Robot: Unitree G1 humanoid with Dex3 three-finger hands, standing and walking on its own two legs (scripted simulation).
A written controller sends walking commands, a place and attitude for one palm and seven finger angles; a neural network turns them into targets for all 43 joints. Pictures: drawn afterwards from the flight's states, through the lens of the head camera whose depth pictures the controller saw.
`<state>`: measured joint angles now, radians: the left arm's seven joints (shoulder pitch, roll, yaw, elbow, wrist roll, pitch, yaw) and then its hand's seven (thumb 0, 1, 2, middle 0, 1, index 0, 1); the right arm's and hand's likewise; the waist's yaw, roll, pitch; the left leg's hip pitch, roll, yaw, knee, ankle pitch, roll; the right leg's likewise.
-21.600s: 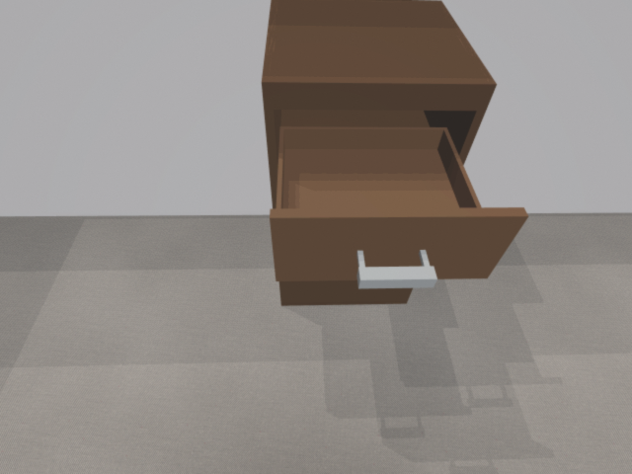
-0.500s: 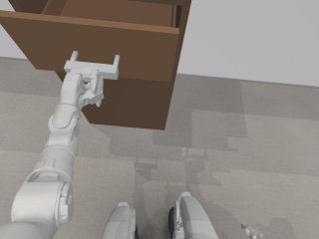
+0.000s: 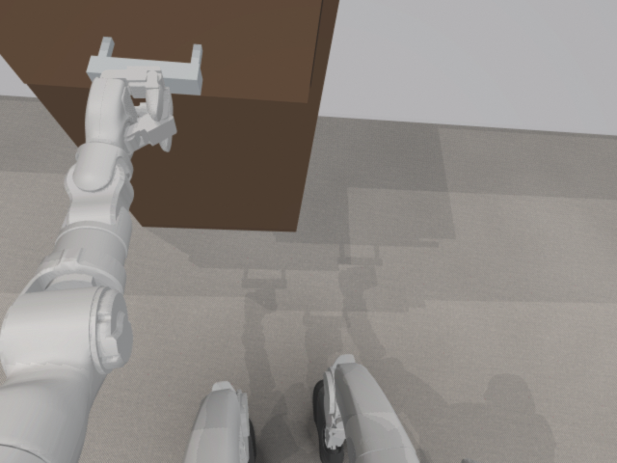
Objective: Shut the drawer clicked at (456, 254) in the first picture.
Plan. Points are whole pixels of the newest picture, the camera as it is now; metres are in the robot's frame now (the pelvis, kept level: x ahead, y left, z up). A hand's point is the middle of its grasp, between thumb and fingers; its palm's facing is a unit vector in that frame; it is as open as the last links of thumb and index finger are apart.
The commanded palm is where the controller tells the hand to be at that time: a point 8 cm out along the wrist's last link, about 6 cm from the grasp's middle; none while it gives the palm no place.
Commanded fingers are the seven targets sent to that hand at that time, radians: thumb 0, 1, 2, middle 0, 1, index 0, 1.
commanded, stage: push the drawer shut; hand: left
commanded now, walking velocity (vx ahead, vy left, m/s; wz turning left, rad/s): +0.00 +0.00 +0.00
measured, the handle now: (150, 62) +0.61 +0.14 +0.05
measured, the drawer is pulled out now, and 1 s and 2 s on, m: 0.03 0.00 0.00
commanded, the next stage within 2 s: pull the fist back off the drawer in 0.74 s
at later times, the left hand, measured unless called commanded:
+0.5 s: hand (165, 95) +0.57 +0.12 +0.05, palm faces -0.13 -0.99 -0.07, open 3.0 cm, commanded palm +0.59 +0.15 +0.06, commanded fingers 0.00 0.90 0.90 -1.40 -1.60 -1.40 -1.60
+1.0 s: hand (160, 89) +0.57 +0.13 +0.05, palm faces -0.13 -0.99 -0.07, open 3.4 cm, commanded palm +0.59 +0.14 +0.06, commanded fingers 0.00 0.90 0.90 -1.40 -1.60 -1.40 -1.60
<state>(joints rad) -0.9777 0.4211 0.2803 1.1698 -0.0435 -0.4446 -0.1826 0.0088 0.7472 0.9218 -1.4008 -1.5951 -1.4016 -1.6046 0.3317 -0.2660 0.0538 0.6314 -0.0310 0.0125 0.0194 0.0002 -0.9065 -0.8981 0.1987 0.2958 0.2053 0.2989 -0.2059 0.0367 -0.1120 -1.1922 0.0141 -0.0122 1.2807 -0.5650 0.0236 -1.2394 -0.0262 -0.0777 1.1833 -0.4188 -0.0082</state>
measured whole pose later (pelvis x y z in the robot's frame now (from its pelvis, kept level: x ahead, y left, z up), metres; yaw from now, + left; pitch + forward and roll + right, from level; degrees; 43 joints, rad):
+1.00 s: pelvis -0.02 +0.01 -0.02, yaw -1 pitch +31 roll -5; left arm -1.27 0.59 0.25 1.34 0.02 -0.33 -0.17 0.06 0.56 0.94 -1.40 -1.60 -1.40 -1.60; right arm 0.38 -0.27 0.10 0.66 -0.06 -0.06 0.01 0.00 -0.91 -0.90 0.20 0.30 0.21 0.30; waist -0.30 0.05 -0.11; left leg -1.37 0.01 -0.04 1.36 -0.54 0.03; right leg -1.38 -0.03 -0.11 1.21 -0.37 0.00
